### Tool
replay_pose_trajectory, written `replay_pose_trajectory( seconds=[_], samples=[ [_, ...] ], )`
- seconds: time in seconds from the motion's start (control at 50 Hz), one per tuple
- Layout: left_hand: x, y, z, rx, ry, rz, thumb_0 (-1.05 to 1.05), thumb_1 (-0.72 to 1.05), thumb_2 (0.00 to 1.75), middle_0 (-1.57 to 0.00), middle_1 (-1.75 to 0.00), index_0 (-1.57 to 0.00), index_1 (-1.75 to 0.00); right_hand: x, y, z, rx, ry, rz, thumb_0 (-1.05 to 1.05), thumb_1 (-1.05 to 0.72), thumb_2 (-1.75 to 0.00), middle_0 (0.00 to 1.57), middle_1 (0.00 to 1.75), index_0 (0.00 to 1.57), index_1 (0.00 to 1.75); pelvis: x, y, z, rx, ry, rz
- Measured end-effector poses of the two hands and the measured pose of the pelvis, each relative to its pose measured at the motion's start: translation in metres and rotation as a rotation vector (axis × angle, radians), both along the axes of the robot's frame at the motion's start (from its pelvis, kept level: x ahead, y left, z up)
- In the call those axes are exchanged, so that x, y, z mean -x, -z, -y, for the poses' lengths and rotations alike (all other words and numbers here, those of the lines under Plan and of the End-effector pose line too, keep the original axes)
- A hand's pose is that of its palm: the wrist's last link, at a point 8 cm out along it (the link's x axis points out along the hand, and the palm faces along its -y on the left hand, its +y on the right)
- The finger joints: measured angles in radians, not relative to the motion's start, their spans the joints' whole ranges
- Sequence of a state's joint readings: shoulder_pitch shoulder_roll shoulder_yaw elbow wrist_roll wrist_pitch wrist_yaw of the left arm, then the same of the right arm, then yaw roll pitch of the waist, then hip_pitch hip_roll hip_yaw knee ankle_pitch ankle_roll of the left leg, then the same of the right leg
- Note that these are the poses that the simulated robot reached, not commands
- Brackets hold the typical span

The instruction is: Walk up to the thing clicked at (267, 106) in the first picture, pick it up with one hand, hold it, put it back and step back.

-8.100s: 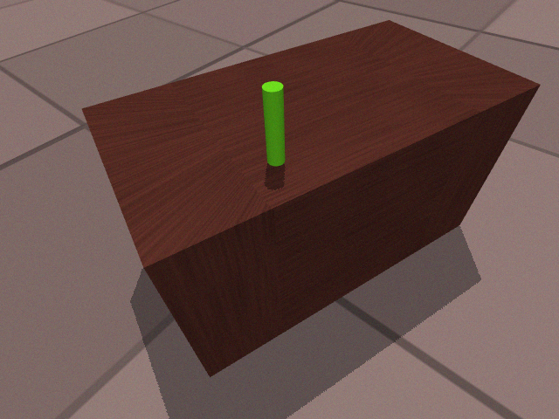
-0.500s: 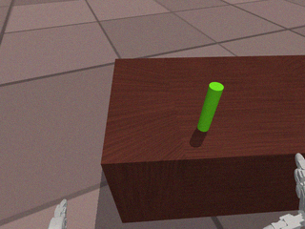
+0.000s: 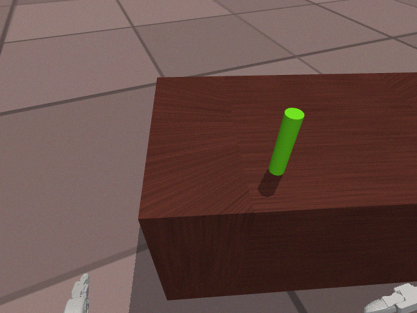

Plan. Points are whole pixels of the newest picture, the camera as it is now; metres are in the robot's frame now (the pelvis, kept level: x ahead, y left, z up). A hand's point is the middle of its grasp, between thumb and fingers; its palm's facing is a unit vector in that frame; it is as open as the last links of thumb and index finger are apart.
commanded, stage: go down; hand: right
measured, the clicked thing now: (284, 144) +0.52 -0.19 +0.02
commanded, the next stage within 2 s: none
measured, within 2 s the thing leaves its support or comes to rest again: neither
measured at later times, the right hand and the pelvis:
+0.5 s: hand (393, 213) +0.27 -0.31 +0.09, palm faces +0.30 +0.92 -0.23, open 17.5 cm; pelvis +0.01 +0.00 +0.00, yaw -1 degrees
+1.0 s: hand (393, 186) +0.32 -0.34 +0.09, palm faces +0.15 +0.99 -0.01, open 17.4 cm; pelvis +0.01 -0.01 -0.01, yaw +0 degrees
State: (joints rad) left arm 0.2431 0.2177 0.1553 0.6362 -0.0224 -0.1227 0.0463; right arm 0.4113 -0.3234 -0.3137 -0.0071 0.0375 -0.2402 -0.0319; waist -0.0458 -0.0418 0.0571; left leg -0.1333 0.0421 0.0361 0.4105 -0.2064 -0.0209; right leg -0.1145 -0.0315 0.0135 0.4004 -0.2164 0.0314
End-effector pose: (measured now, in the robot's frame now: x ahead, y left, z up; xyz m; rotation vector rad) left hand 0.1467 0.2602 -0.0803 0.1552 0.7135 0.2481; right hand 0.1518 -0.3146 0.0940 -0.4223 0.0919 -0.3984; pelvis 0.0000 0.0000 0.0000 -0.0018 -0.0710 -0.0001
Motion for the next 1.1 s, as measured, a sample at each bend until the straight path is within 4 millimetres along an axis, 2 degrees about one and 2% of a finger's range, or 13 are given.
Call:
replay_pose_trajectory(
  seconds=[0.16,0.3,0.42,0.58,0.66,0.8,0.92,1.02,1.1],
  samples=[
    [-0.007,0.001,0.002,-0.007,0.018,0.001,-0.01,-0.53,0.05,-0.05,-0.05,-0.06,-0.05,0.001,-0.005,0.000,0.004,0.004,0.061,-0.02,0.53,-0.05,0.05,0.05,0.06,0.06,-0.002,0.001,0.000,-0.001,0.004,-0.011],
    [-0.016,-0.004,0.004,-0.018,0.021,0.025,-0.01,-0.53,0.04,-0.06,-0.05,-0.06,-0.05,-0.016,-0.001,0.012,-0.033,-0.003,0.076,-0.02,0.53,-0.04,0.05,0.05,0.06,0.06,-0.004,0.002,-0.002,-0.002,0.009,-0.018],
    [-0.013,-0.002,-0.001,-0.050,0.001,-0.005,-0.01,-0.53,0.04,-0.05,-0.04,-0.06,-0.05,-0.048,-0.007,0.030,-0.093,-0.042,0.118,-0.02,0.55,-0.04,0.05,0.05,0.06,0.06,-0.005,0.003,-0.001,-0.003,0.011,-0.035],
    [-0.013,0.002,0.011,-0.054,-0.016,-0.007,-0.01,-0.53,0.03,-0.05,-0.04,-0.06,-0.04,-0.108,-0.011,0.046,-0.241,-0.166,0.100,-0.02,0.55,-0.03,0.05,0.05,0.06,0.05,-0.007,0.004,0.002,-0.005,0.007,-0.069],
    [-0.010,-0.001,0.008,-0.068,-0.039,0.010,-0.01,-0.52,0.03,-0.05,-0.04,-0.06,-0.04,-0.127,-0.014,0.059,-0.307,-0.193,0.103,-0.02,0.55,-0.03,0.05,0.04,0.06,0.05,-0.011,0.004,0.005,-0.006,0.000,-0.083],
    [0.002,0.005,0.004,-0.100,-0.035,-0.048,-0.01,-0.53,0.03,-0.05,-0.05,-0.06,-0.04,-0.135,-0.004,0.073,-0.358,-0.223,0.062,-0.02,0.56,-0.04,0.04,0.05,0.05,0.05,-0.014,0.006,0.010,-0.010,-0.011,-0.108],
    [-0.006,0.005,0.015,-0.109,0.006,-0.044,-0.02,-0.53,0.04,-0.06,-0.05,-0.06,-0.05,-0.136,0.003,0.070,-0.377,-0.254,0.076,-0.02,0.55,-0.04,0.04,0.05,0.05,0.05,-0.012,0.008,0.012,-0.016,-0.007,-0.120],
    [-0.016,-0.004,0.018,-0.121,0.012,0.013,-0.02,-0.53,0.04,-0.06,-0.05,-0.07,-0.05,-0.143,-0.003,0.078,-0.405,-0.247,0.121,-0.02,0.53,-0.05,0.05,0.05,0.05,0.05,-0.012,0.009,0.011,-0.020,0.001,-0.121],
    [-0.017,-0.008,0.018,-0.138,0.020,0.035,-0.01,-0.53,0.04,-0.06,-0.05,-0.07,-0.05,-0.153,-0.013,0.087,-0.410,-0.260,0.135,-0.02,0.53,-0.05,0.04,0.05,0.05,0.05,-0.011,0.010,0.009,-0.023,0.005,-0.133]
  ],
)
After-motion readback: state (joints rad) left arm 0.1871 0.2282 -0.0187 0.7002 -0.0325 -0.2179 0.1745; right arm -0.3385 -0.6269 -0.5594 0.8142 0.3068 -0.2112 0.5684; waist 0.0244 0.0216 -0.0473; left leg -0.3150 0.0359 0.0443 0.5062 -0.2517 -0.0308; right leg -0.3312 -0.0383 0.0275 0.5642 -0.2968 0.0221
